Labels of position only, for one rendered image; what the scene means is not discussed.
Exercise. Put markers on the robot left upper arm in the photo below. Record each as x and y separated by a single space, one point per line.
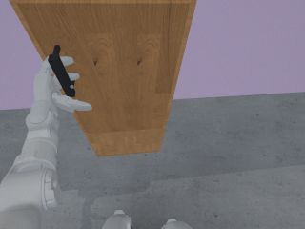
26 198

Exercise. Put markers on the robot left hand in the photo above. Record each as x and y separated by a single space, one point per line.
45 87

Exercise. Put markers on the robot left shin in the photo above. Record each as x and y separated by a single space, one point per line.
118 212

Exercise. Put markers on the handle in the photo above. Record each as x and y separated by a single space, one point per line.
60 72

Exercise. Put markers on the left robot thigh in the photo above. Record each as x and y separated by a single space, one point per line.
118 221

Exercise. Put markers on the cupboard door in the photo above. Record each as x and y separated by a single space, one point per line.
125 52

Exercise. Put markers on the robot left forearm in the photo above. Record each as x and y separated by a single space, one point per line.
41 144

